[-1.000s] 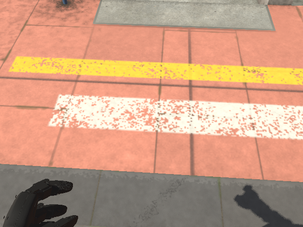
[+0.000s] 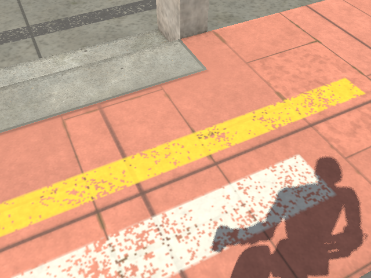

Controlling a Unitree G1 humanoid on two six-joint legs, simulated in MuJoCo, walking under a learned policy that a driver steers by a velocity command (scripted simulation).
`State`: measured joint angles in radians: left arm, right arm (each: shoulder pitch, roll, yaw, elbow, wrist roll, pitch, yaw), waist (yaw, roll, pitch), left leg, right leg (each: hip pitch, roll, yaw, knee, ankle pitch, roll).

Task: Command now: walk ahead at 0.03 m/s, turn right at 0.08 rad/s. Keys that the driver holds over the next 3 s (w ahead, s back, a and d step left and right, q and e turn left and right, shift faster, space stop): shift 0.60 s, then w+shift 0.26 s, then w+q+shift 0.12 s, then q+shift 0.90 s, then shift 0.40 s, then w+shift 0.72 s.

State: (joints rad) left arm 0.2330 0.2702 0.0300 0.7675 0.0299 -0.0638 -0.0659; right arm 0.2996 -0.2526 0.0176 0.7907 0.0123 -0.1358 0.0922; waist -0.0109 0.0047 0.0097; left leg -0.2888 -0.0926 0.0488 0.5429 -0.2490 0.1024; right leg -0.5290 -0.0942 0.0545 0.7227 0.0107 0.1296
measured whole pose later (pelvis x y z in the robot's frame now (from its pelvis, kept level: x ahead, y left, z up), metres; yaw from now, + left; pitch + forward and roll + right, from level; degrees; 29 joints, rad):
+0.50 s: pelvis +0.07 -0.03 +0.00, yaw +0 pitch +0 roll +1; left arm 0.17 0.23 0.02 0.85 0.02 -0.03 -0.07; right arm 0.21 -0.26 -0.06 0.90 0.00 -0.08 0.09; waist -0.01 -0.01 0.02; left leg -0.16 -0.09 0.03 0.50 -0.34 0.07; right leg -0.33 -0.09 0.00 0.56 -0.23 0.06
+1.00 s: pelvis +0.21 -0.11 -0.02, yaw +2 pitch +0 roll -1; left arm 0.08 0.24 0.06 0.86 0.04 -0.07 -0.04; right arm 0.47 -0.24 -0.07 1.04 -0.02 -0.06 0.02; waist -0.06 0.05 0.02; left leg -0.18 0.04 -0.06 1.02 -0.52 0.08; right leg -0.39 -0.02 -0.09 0.76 -0.38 -0.03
